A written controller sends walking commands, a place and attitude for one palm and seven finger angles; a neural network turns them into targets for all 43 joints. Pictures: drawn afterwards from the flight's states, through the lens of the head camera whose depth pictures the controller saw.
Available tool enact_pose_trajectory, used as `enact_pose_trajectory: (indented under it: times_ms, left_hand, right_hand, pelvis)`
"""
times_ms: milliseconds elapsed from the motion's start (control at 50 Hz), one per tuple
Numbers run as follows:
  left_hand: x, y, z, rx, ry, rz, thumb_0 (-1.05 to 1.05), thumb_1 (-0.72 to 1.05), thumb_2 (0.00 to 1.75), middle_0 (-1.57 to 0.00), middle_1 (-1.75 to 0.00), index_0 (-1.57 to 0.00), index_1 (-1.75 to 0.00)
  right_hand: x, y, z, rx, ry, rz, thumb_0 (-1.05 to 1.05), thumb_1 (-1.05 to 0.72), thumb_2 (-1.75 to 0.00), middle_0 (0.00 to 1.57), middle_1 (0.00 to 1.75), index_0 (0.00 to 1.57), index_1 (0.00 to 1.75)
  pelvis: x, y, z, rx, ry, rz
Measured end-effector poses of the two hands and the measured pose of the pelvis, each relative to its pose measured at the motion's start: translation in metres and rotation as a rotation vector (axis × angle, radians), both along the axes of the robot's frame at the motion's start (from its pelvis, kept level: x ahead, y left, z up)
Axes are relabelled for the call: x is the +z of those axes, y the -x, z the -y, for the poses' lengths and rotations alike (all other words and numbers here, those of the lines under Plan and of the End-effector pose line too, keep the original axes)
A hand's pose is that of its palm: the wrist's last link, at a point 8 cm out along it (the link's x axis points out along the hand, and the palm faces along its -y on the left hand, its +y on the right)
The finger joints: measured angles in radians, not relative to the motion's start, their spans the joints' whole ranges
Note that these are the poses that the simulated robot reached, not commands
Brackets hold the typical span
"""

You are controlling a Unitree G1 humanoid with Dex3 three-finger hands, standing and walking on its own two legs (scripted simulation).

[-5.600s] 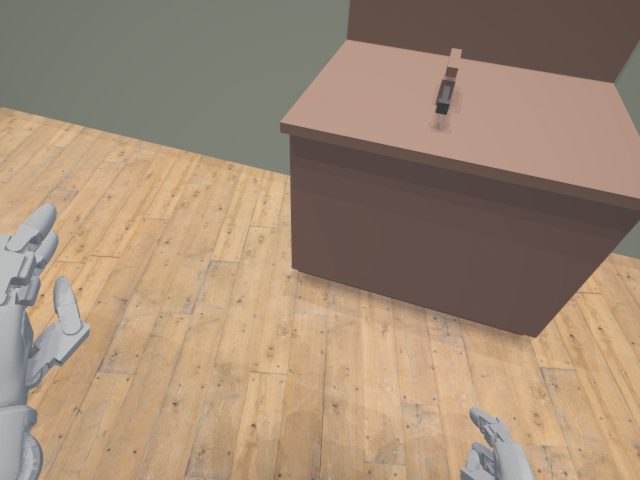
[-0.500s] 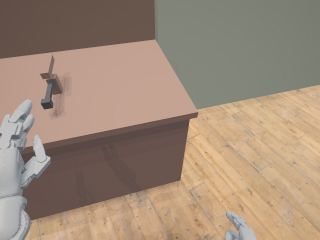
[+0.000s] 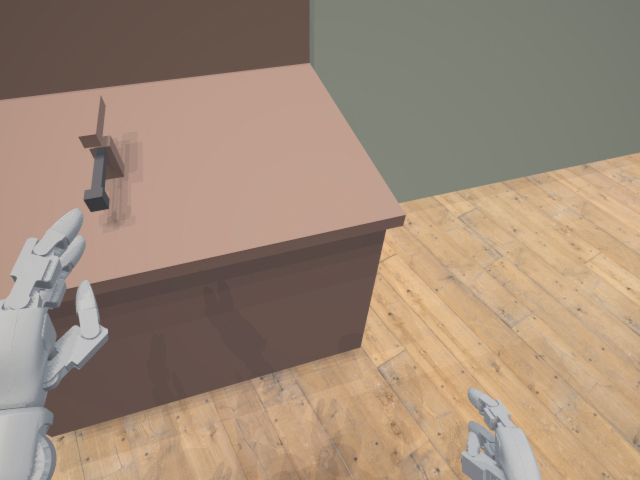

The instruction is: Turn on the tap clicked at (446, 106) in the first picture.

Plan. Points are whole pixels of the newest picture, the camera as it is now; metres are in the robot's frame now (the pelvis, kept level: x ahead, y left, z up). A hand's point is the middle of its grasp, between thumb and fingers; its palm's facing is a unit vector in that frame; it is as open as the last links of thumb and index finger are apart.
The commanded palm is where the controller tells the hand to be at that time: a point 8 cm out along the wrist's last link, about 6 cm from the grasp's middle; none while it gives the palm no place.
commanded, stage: shuffle to correct the standing spot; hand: left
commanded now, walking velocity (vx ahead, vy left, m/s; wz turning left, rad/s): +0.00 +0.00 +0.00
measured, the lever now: (96, 199) +0.51 +0.41 +0.03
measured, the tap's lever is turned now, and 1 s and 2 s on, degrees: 0 0 0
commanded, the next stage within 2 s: come to a stop and stand still in 1.18 s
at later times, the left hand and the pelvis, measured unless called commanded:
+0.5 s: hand (64, 282) +0.27 +0.28 +0.15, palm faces +0.38 -0.85 -0.36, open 7.4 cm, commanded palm +0.20 +0.31 +0.18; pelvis +0.04 +0.03 -0.01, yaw +0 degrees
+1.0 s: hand (18, 211) +0.34 +0.36 +0.17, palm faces +0.43 -0.82 -0.38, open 7.4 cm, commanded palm +0.26 +0.39 +0.18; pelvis +0.11 +0.11 -0.02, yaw +1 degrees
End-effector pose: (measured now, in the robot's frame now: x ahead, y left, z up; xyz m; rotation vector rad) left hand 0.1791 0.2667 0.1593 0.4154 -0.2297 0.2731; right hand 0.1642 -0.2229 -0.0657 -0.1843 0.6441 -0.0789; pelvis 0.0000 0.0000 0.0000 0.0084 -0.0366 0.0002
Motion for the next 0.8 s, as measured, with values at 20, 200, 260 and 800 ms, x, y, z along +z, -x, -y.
enact_pose_trajectory:
  times_ms: [20,200,260,800]
  left_hand:
    - [-0.002,0.003,-0.002,-0.006,-0.005,-0.013,0.02,0.89,0.90,-0.20,-0.31,-0.21,-0.30]
    - [0.026,0.011,-0.046,0.157,-0.031,0.155,0.02,0.88,0.90,-0.21,-0.31,-0.22,-0.30]
    - [0.025,0.005,-0.041,0.144,0.009,0.175,0.02,0.89,0.90,-0.20,-0.31,-0.21,-0.30]
    - [0.012,-0.074,-0.098,0.091,-0.057,0.119,0.01,0.88,0.90,-0.21,-0.31,-0.21,-0.30]
  right_hand:
    - [0.001,0.000,-0.005,0.006,0.001,-0.002,0.01,-0.91,-0.90,0.20,0.30,0.20,0.30]
    - [0.004,-0.012,-0.030,0.117,0.026,-0.022,0.01,-0.90,-0.90,0.21,0.30,0.20,0.30]
    - [0.005,-0.019,-0.030,0.117,0.033,-0.011,0.01,-0.90,-0.90,0.21,0.30,0.20,0.30]
    - [-0.017,-0.076,-0.061,0.013,0.062,-0.140,0.01,-0.91,-0.90,0.21,0.30,0.20,0.30]
  pelvis:
    - [0.000,0.000,0.000,0.001,0.000,0.000]
    - [0.001,-0.002,-0.002,0.018,0.014,0.001]
    - [0.000,-0.009,-0.007,0.015,0.023,-0.005]
    - [-0.012,-0.091,-0.068,0.010,0.034,0.013]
